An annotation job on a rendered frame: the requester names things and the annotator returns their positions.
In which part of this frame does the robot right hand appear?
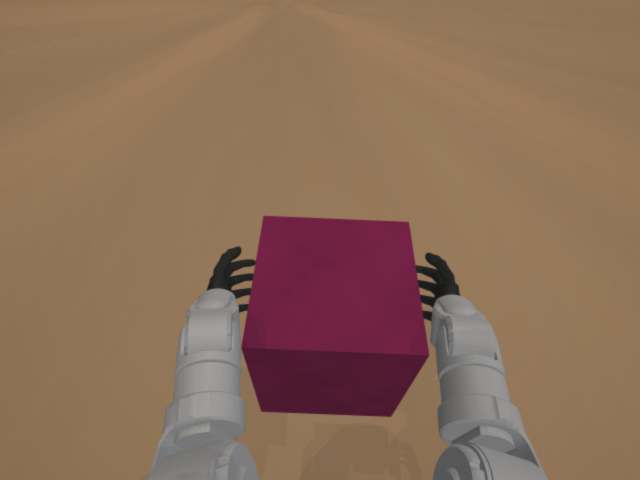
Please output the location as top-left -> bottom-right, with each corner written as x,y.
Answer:
416,253 -> 460,321

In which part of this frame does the left robot upper arm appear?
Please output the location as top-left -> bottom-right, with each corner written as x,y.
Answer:
148,439 -> 259,480

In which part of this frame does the robot left hand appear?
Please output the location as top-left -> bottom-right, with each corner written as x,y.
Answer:
207,246 -> 256,313

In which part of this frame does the carton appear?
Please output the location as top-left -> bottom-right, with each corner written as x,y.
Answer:
241,216 -> 429,417

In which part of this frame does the robot left forearm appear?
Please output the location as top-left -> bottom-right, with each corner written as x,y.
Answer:
147,288 -> 246,480

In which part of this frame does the robot right forearm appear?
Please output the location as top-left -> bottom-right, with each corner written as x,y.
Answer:
430,295 -> 548,479

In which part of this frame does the right robot upper arm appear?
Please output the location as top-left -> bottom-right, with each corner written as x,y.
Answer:
432,442 -> 548,480

